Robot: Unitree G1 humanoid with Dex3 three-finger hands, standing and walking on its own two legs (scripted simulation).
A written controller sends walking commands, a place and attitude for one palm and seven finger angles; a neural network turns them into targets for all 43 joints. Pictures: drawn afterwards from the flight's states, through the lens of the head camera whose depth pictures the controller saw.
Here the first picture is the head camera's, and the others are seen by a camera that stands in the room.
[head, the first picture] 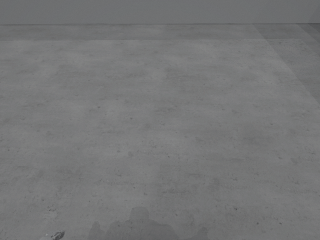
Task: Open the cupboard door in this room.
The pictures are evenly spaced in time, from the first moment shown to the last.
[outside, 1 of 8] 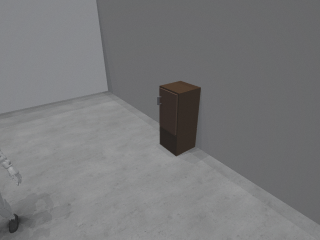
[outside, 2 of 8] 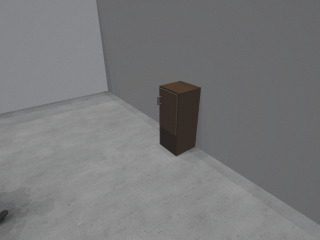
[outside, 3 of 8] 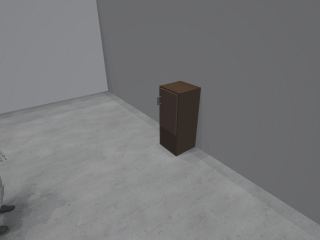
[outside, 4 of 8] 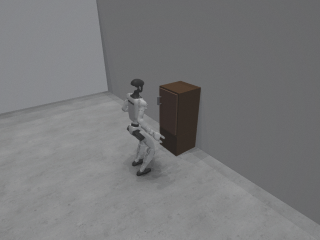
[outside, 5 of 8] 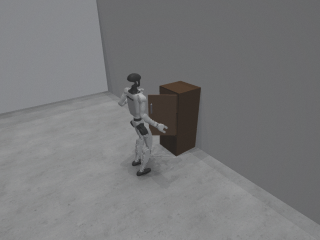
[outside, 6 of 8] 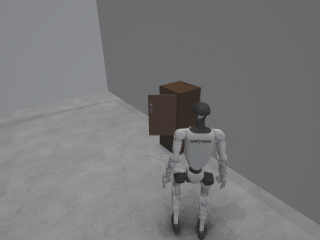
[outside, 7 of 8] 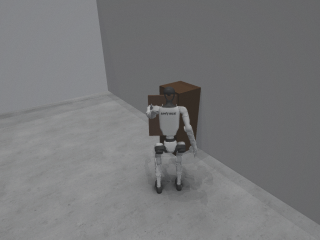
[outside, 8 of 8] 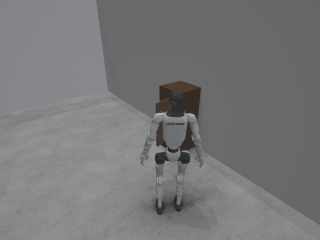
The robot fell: no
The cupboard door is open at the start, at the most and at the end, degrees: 0 101 100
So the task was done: yes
